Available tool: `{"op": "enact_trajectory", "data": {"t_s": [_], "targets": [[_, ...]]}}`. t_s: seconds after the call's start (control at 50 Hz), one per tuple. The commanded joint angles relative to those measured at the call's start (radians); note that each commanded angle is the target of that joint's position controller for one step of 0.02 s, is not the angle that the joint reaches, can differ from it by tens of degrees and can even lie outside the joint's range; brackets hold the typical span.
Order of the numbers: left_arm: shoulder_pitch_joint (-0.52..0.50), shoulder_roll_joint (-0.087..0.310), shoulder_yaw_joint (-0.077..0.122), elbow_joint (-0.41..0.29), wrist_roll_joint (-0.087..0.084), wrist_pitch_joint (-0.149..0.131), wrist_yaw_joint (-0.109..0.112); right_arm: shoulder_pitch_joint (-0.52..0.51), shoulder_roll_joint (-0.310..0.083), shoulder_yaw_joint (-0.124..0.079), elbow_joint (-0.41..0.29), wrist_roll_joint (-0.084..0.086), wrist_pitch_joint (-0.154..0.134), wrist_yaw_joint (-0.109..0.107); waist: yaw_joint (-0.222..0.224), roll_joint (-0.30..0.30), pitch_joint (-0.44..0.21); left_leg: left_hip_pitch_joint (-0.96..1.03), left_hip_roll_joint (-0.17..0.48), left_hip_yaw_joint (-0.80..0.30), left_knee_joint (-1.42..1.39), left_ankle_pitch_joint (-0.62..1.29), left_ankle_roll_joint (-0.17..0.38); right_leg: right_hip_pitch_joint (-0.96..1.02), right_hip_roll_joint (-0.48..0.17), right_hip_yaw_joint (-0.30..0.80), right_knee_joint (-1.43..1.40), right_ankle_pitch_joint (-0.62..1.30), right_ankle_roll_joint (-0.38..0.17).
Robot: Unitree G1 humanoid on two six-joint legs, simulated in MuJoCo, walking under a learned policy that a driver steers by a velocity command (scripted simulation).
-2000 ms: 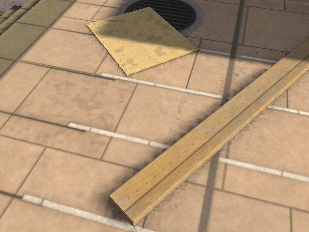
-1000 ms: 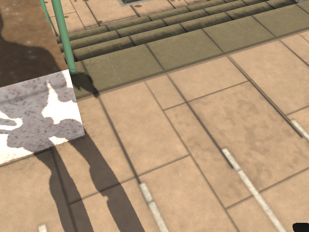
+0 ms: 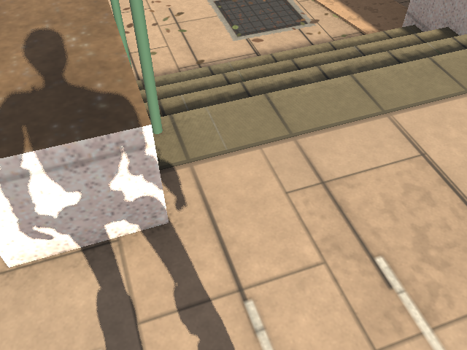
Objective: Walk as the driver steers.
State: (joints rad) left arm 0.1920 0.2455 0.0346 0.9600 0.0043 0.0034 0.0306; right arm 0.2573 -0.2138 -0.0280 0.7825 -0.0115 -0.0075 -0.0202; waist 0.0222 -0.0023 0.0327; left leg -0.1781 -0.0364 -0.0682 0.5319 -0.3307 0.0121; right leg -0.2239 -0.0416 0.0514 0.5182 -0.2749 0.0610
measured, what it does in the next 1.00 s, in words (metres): walks ahead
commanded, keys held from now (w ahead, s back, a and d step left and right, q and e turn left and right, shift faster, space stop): shift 0.44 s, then w+shift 0.56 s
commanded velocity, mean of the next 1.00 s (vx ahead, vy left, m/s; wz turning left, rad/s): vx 0.35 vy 0.00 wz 0.00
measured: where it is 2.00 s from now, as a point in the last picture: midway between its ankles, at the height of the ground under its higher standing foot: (271, 173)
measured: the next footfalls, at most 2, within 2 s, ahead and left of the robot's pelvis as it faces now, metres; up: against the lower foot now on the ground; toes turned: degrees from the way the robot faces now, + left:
left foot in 1.18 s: +0.56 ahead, +0.07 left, +0.00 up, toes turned +0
right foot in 1.68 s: +1.02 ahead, -0.16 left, +0.00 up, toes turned -12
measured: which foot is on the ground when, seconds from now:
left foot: down 0.00-0.70, up 0.72-1.00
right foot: down 0.00-1.00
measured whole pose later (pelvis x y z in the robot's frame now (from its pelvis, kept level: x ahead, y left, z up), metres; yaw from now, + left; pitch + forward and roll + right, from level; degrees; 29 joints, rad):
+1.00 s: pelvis +0.19 -0.07 +0.00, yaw +0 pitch +2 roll +1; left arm 0.56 0.15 -0.01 1.05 0.00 -0.11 0.00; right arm 0.06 -0.24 -0.03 0.75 0.03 -0.09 0.03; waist 0.10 0.03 -0.04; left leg -0.82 0.11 0.01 0.87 0.08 0.03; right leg 0.11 0.01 -0.04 0.17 -0.33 -0.03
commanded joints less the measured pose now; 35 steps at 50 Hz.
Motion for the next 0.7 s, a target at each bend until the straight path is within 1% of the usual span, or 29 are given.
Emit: {"op": "enact_trajectory", "data": {"t_s": [0.02, 0.24, 0.44, 0.46, 0.48, 0.5, 0.52, 0.54, 0.56, 0.58, 0.6, 0.62, 0.64, 0.66, 0.68, 0.7], "targets": [[0.005, 0.107, 0.022, -0.019, -0.001, -0.007, 0.008, 0.019, -0.103, -0.026, -0.028, 0.002, -0.013, -0.005, -0.001, 0.015, -0.026, -0.042, 0.053, -0.044, -0.105, 0.264, 0.019, 0.045, 0.0, -0.008, -0.049, 0.191, -0.012], [0.03, 0.092, 0.021, 0.054, -0.003, 0.0, 0.018, 0.045, -0.098, -0.022, 0.074, 0.007, -0.013, -0.012, -0.001, 0.009, -0.004, -0.044, 0.041, -0.025, -0.118, 0.249, 0.011, 0.047, 0.008, -0.017, -0.066, 0.184, -0.016], [0.06, 0.072, 0.016, 0.097, -0.004, 0.003, 0.022, 0.065, -0.087, -0.014, 0.156, 0.009, -0.011, -0.015, -0.003, 0.006, 0.011, -0.05, 0.035, -0.013, -0.131, 0.221, 0.007, 0.043, 0.014, -0.024, -0.076, 0.17, -0.02], [0.091, 0.057, 0.013, 0.115, -0.007, 0.005, 0.024, 0.099, -0.091, -0.017, 0.177, 0.013, -0.007, -0.019, -0.009, 0.025, -0.032, -0.029, 0.022, -0.008, -0.15, -0.017, 0.023, 0.046, 0.053, -0.07, -0.043, -0.025, -0.027], [0.09, 0.064, 0.018, 0.113, -0.02, 0.004, 0.023, 0.114, -0.132, -0.031, 0.179, 0.026, -0.002, -0.021, -0.024, 0.059, 0.0, -0.054, 0.04, -0.054, -0.181, -0.353, 0.06, -0.021, 0.087, -0.105, 0.023, -0.267, -0.042], [0.036, 0.073, 0.02, 0.083, -0.021, -0.007, 0.02, 0.154, -0.165, -0.041, 0.18, 0.034, -0.006, -0.02, -0.056, 0.102, 0.07, -0.076, 0.116, -0.174, -0.257, -0.588, 0.113, -0.151, 0.085, -0.101, 0.101, -0.381, -0.055], [-0.034, 0.029, 0.007, 0.035, -0.032, -0.031, 0.009, 0.178, -0.213, -0.055, 0.181, 0.043, -0.023, -0.018, -0.078, 0.218, 0.124, -0.079, 0.253, -0.375, -0.374, -0.69, 0.186, -0.241, 0.078, -0.124, 0.248, -0.269, -0.059], [-0.091, 0.029, 0.003, -0.004, -0.041, -0.057, -0.003, 0.144, -0.226, -0.061, 0.167, 0.045, -0.042, -0.018, -0.083, 0.243, 0.184, -0.105, 0.354, -0.516, -0.449, -0.616, 0.245, -0.323, 0.01, -0.057, 0.363, -0.194, -0.08], [-0.104, 0.053, 0.01, -0.021, -0.045, -0.081, -0.013, 0.108, -0.193, -0.052, 0.15, 0.033, -0.062, -0.017, -0.069, 0.21, 0.195, -0.067, 0.388, -0.543, -0.455, -0.495, 0.255, -0.404, -0.035, -0.009, 0.435, -0.197, -0.102], [-0.079, 0.056, 0.012, -0.024, -0.046, -0.099, -0.022, 0.067, -0.162, -0.044, 0.131, 0.03, -0.076, -0.013, -0.042, 0.178, 0.165, -0.016, 0.38, -0.501, -0.433, -0.404, 0.234, -0.441, -0.069, 0.011, 0.44, -0.186, -0.122], [-0.047, 0.054, 0.011, -0.022, -0.046, -0.113, -0.029, 0.033, -0.159, -0.044, 0.113, 0.042, -0.08, -0.008, -0.022, 0.157, 0.127, 0.0, 0.353, -0.421, -0.418, -0.329, 0.2, -0.398, -0.081, 0.005, 0.343, -0.173, -0.136], [-0.001, 0.055, 0.013, -0.009, -0.044, -0.123, -0.033, 0.001, -0.173, -0.046, 0.102, 0.055, -0.079, -0.005, 0.002, 0.158, 0.087, -0.052, 0.295, -0.307, -0.405, -0.246, 0.163, -0.244, -0.064, -0.033, 0.203, -0.149, -0.14], [0.066, 0.054, 0.019, 0.019, -0.04, -0.128, -0.036, -0.02, -0.189, -0.049, 0.098, 0.058, -0.074, -0.003, 0.036, 0.16, 0.05, -0.129, 0.226, -0.208, -0.367, -0.209, 0.141, -0.058, -0.011, -0.101, 0.104, -0.095, -0.126], [0.176, 0.055, 0.029, 0.067, -0.038, -0.128, -0.035, -0.036, -0.194, -0.05, 0.094, 0.053, -0.067, -0.003, 0.086, 0.132, 0.02, -0.214, 0.178, -0.141, -0.287, -0.23, 0.134, 0.12, 0.047, -0.181, 0.04, 0.01, -0.098], [0.287, 0.06, 0.04, 0.117, -0.033, -0.122, -0.031, -0.042, -0.173, -0.043, 0.079, 0.039, -0.066, -0.003, 0.125, 0.066, 0.001, -0.298, 0.135, -0.1, -0.181, -0.224, 0.131, 0.261, 0.103, -0.229, 0.031, 0.036, -0.069], [0.431, 0.063, 0.047, 0.152, -0.03, -0.121, -0.028, -0.086, -0.124, -0.027, 0.054, 0.031, -0.073, 0.003, 0.19, -0.054, -0.019, -0.437, 0.092, -0.046, 0.09, -0.084, 0.103, 0.422, 0.027, -0.093, -0.025, -0.007, -0.09]]}}
Keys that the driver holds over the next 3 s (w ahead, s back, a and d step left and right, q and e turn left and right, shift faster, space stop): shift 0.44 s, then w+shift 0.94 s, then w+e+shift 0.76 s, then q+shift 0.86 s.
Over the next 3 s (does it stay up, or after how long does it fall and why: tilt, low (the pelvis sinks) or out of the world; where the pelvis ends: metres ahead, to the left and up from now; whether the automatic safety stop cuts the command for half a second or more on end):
stays up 1.48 -0.27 0.00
